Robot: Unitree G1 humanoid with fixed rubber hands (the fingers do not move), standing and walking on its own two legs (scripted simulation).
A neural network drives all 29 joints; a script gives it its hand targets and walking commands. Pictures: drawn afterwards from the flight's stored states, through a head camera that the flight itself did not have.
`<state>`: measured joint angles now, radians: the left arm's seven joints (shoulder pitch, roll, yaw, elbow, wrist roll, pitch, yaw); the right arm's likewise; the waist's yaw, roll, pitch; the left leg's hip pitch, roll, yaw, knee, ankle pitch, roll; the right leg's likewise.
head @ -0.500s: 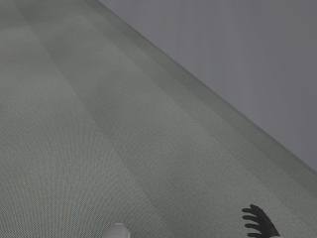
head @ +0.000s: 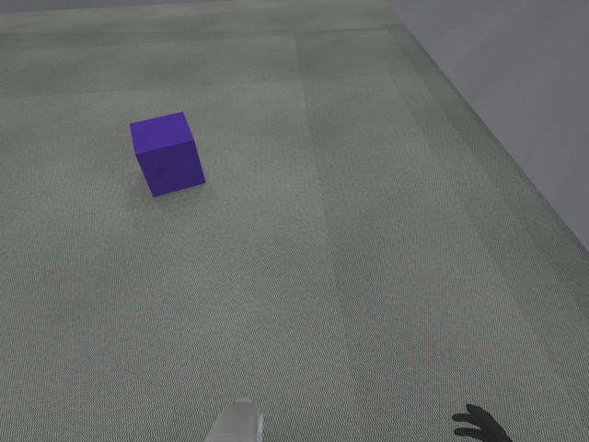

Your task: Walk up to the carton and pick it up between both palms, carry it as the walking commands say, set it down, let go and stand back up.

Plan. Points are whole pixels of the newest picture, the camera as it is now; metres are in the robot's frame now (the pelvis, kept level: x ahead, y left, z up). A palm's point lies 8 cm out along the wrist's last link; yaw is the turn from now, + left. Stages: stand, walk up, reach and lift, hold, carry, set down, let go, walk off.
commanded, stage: walk up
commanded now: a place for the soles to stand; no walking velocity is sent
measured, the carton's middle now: (168, 153) +1.57 +0.79 -0.64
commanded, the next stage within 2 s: none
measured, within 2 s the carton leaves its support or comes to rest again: neither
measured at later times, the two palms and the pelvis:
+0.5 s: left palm (114, 332) +0.31 +0.35 -0.11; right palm (398, 326) +0.34 -0.15 -0.12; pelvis +0.26 +0.09 -0.01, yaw +15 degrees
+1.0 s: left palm (106, 315) +0.34 +0.38 -0.11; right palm (295, 167) +0.77 +0.05 -0.10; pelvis +0.52 +0.18 +0.00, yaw +26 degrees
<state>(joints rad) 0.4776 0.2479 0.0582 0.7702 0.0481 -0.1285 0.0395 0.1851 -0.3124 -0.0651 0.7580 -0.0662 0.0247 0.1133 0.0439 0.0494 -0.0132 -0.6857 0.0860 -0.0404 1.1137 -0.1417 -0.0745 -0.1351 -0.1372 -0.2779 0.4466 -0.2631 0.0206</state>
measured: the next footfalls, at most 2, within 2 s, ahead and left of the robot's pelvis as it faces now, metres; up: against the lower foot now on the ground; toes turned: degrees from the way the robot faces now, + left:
left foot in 0.24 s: +0.26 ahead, +0.20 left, +0.00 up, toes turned +14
right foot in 0.64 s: +0.54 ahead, +0.03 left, +0.00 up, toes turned +13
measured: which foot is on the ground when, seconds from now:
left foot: up 0.00-0.22, down 0.24-0.62, up 0.64-1.00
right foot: down 0.00-0.22, up 0.24-0.62, down 0.64-1.00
